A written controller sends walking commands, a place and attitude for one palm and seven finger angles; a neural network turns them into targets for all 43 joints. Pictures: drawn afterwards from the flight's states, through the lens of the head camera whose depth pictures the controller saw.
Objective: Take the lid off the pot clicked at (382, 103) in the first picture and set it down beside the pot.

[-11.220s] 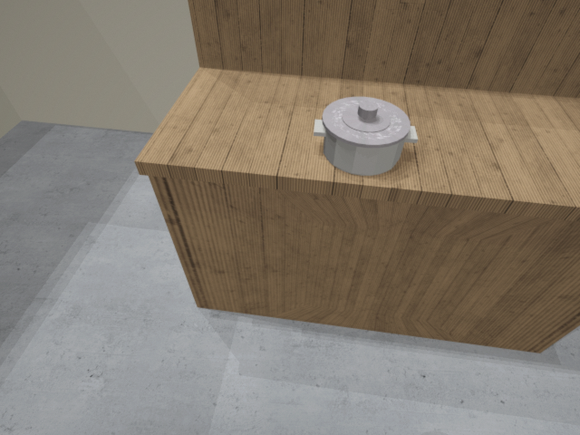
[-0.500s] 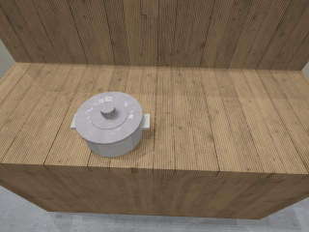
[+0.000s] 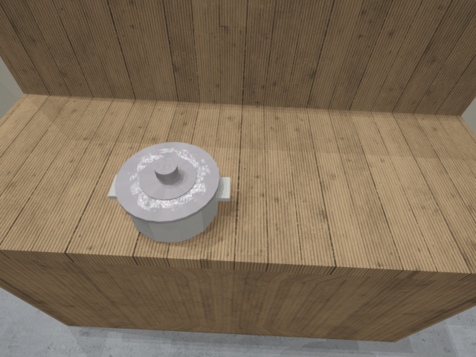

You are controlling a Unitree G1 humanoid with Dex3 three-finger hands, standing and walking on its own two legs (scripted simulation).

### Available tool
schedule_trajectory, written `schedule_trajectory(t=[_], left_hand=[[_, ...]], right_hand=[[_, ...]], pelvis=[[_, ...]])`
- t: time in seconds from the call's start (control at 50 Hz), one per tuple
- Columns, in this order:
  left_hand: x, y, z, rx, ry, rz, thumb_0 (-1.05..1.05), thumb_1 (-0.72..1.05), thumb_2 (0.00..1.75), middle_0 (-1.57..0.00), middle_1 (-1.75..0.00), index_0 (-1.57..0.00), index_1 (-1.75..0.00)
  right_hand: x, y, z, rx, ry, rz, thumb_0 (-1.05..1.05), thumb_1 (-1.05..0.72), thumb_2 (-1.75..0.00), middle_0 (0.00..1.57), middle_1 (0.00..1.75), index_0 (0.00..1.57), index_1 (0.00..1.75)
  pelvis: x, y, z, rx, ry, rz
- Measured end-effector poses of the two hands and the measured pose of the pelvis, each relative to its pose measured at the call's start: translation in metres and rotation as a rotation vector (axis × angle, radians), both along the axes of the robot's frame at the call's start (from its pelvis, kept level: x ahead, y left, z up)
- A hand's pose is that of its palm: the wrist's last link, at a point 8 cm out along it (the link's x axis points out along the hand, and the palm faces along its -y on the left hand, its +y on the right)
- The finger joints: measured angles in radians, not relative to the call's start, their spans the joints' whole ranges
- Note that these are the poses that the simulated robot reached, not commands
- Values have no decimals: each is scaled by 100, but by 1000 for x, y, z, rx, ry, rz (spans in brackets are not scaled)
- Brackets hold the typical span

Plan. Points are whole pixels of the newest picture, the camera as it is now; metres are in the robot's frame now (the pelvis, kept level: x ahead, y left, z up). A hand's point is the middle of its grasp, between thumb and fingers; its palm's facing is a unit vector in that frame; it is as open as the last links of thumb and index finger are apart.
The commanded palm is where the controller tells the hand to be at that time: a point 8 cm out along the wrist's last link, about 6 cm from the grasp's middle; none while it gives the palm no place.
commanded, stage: look again from close up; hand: left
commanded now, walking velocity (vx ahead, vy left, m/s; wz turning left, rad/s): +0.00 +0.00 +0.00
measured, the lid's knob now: (166, 169) +0.41 +0.16 +0.08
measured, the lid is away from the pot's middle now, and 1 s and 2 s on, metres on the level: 0.00 0.00 0.00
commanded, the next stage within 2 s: shuffle to correct the standing spot in 0.02 s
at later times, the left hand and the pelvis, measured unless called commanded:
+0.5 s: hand out of the picture -0.02 +0.20 -0.19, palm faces +0.01 -0.97 -0.22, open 7.4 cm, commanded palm none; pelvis -0.04 +0.02 -0.01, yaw +0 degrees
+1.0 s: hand out of the picture -0.09 +0.16 -0.18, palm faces +0.01 -0.99 -0.10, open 7.4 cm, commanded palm none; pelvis -0.03 +0.02 +0.00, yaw -1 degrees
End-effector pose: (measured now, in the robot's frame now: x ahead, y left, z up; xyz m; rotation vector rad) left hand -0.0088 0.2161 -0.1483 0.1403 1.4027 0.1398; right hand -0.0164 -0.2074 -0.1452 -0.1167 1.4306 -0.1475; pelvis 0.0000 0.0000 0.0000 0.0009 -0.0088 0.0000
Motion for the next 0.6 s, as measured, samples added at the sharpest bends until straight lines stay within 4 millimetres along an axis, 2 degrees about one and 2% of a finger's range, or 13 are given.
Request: schedule_trajectory(t=[0.28,0.48,0.6], left_hand=[[-11,4,-1,0,13,9,1,91,89,-20,-29,-20,-30],[-16,31,-6,42,-38,-9,1,90,89,-20,-29,-20,-30],[-19,46,-7,36,-69,-22,1,90,89,-20,-29,-20,-30]], right_hand=[[-14,10,-1,8,20,-16,0,-92,-90,20,30,20,30],[-17,0,-5,-35,-46,-22,0,-92,-90,20,30,20,30],[-26,7,2,-51,-80,-7,0,-91,-90,19,30,20,30]], pelvis=[[-10,6,-1,5,6,-4],[-41,16,-10,4,3,-6],[-52,27,-8,-11,7,-11]])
